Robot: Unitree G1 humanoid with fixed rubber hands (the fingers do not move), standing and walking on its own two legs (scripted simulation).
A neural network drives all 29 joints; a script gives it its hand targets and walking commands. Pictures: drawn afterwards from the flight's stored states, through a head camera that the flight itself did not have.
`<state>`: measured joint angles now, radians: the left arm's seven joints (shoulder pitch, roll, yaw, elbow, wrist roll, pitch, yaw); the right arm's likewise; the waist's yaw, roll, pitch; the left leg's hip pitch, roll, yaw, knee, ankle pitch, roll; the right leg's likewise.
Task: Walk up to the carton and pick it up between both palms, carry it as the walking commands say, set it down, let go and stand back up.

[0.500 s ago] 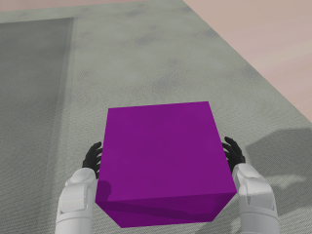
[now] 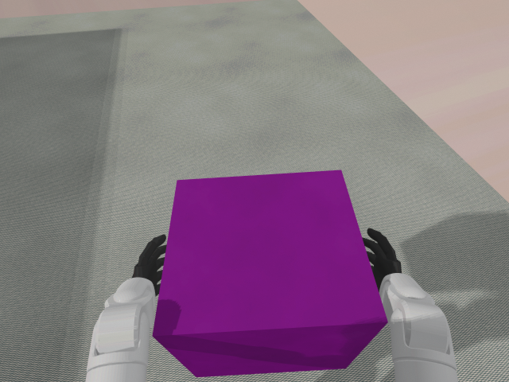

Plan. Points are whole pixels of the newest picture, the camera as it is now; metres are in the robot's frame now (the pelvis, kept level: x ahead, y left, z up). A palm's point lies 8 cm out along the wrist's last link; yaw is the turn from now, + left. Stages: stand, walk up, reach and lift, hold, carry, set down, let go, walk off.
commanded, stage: hold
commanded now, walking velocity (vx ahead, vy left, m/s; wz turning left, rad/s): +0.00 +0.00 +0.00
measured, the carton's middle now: (265, 278) +0.29 +0.00 -0.03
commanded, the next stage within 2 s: carry in 0.16 s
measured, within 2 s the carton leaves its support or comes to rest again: neither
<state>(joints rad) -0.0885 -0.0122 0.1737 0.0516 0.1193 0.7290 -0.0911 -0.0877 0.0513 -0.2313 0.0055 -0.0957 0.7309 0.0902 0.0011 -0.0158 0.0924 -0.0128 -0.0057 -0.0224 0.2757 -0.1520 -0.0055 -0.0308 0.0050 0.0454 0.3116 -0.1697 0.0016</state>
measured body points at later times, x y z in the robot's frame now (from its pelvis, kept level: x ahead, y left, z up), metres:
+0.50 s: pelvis -0.02 +0.04 -0.03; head -0.06 +0.04 +0.42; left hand +0.26 +0.19 +0.05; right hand +0.23 -0.17 +0.04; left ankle +0.01 +0.12 -0.75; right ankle -0.03 -0.08 -0.70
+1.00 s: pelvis -0.02 +0.11 -0.03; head -0.05 +0.12 +0.42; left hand +0.27 +0.16 +0.05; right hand +0.11 -0.17 +0.06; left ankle +0.08 +0.22 -0.75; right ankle -0.04 -0.04 -0.75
